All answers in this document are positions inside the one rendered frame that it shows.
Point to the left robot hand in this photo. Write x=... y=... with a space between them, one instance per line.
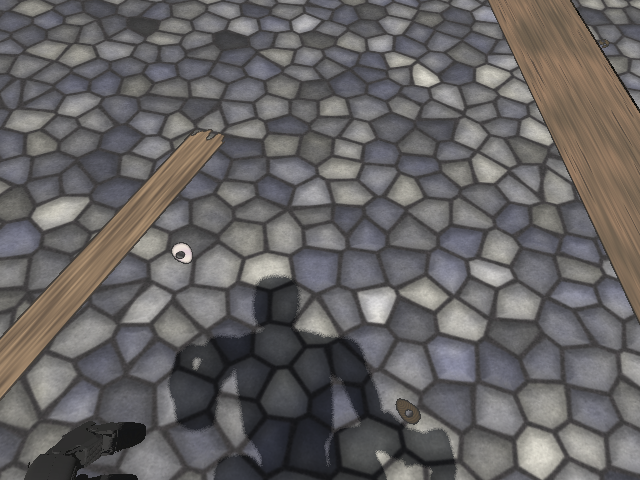
x=82 y=446

